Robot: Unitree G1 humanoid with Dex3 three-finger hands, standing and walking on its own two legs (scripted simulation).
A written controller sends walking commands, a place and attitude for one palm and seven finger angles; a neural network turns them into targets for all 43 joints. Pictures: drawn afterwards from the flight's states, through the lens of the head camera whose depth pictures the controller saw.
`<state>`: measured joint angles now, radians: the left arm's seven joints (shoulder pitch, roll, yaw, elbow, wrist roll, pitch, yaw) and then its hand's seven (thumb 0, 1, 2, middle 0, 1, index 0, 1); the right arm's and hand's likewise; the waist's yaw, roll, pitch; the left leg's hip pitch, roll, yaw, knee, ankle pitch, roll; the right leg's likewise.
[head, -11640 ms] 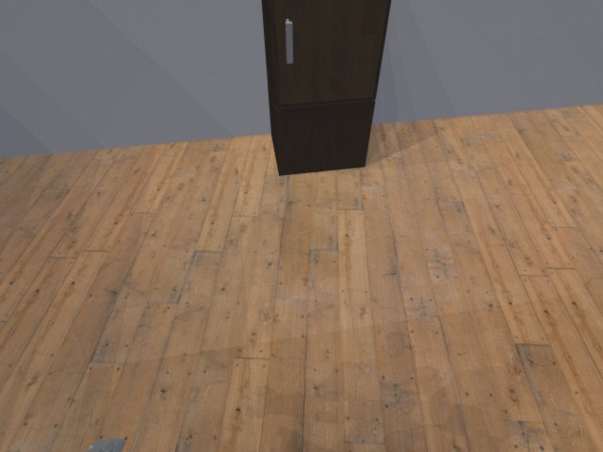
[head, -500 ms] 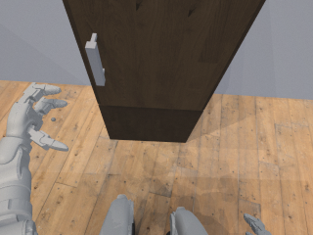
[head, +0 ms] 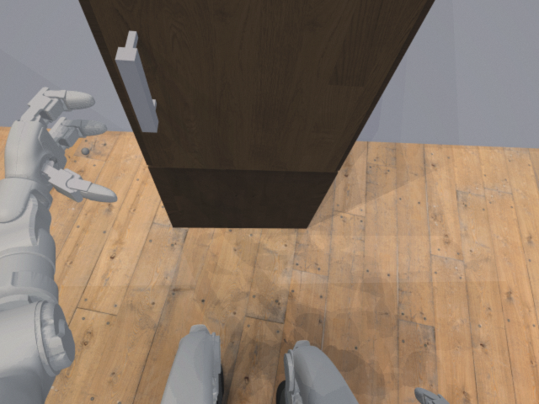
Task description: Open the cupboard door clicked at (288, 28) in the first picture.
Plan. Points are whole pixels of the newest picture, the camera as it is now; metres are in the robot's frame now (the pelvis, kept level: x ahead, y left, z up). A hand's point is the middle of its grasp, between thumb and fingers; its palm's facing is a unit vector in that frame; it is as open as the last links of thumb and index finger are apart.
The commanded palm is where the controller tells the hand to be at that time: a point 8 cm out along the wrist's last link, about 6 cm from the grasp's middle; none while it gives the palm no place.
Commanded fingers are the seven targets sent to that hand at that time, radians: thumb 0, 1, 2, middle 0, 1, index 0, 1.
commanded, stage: move the hooked fingers beside the handle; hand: left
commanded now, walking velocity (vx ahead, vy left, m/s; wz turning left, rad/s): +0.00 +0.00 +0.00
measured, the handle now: (141, 85) +0.57 +0.20 +0.06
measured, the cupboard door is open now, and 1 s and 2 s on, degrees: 0 0 0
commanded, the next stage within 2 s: slide the fingers in behind the handle in 1.20 s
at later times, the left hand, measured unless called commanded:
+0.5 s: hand (103, 108) +0.53 +0.25 +0.04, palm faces +0.02 -1.00 -0.02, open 14.0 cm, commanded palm +0.51 +0.28 +0.05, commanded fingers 0.00 -0.50 0.30 -0.30 -1.20 -0.30 -1.20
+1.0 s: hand (102, 119) +0.51 +0.25 +0.04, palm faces +0.01 -1.00 +0.00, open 14.0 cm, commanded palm +0.50 +0.27 +0.05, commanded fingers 0.00 -0.50 0.30 -0.30 -1.20 -0.30 -1.20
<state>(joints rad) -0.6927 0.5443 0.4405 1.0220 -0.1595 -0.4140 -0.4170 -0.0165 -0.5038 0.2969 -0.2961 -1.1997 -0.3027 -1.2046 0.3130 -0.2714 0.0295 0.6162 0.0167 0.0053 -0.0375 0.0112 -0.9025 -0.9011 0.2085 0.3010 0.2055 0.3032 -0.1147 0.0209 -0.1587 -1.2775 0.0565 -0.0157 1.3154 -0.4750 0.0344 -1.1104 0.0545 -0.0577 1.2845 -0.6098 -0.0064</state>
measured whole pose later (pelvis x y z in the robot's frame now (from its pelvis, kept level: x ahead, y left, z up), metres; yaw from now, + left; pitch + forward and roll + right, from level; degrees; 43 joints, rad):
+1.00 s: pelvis +0.00 +0.01 -0.01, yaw -1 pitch +28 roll -7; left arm -0.91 0.62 0.44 1.14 -0.08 -0.38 -0.35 -0.02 -0.50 0.30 -0.30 -1.20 -0.30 -1.20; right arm 0.32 -0.27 0.05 0.60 -0.01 0.07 -0.01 0.01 -0.90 -0.90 0.21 0.30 0.21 0.30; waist -0.18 0.03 -0.15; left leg -1.38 0.06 -0.03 1.36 -0.48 0.05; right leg -1.19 0.06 -0.07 1.30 -0.61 0.01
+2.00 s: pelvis +0.00 +0.00 -0.01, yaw -1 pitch +27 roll -6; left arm -0.87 0.51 0.39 1.12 -0.10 -0.43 -0.26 -0.02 -0.50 0.30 -0.29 -1.20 -0.30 -1.20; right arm 0.33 -0.25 0.03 0.63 -0.01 0.08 0.01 0.01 -0.90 -0.90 0.21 0.30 0.20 0.30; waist -0.17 0.04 -0.16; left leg -1.34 0.06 -0.03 1.34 -0.48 0.03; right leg -1.17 0.07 -0.06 1.30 -0.61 -0.01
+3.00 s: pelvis +0.01 -0.01 -0.01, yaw +1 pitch +27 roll -5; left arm -0.89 0.41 0.28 1.13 -0.09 -0.49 -0.12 -0.02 -0.50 0.30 -0.28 -1.20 -0.25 -1.20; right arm 0.33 -0.25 0.01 0.65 -0.03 0.09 0.04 0.01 -0.90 -0.90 0.21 0.30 0.20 0.30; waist -0.15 0.05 -0.16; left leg -1.33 0.04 -0.04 1.33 -0.48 0.02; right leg -1.16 0.05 -0.08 1.30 -0.63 -0.02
